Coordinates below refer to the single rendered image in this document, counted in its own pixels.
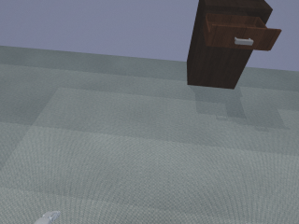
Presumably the cabinet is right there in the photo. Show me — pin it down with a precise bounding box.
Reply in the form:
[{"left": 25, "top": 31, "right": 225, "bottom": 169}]
[{"left": 187, "top": 0, "right": 273, "bottom": 90}]

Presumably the handle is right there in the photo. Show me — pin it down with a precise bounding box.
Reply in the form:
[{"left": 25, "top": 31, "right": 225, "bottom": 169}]
[{"left": 235, "top": 37, "right": 254, "bottom": 46}]

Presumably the robot left hand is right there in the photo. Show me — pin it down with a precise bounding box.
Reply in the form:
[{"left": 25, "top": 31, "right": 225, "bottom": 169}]
[{"left": 35, "top": 210, "right": 61, "bottom": 224}]

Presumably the drawer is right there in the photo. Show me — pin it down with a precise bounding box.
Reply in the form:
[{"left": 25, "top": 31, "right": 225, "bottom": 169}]
[{"left": 203, "top": 13, "right": 281, "bottom": 51}]

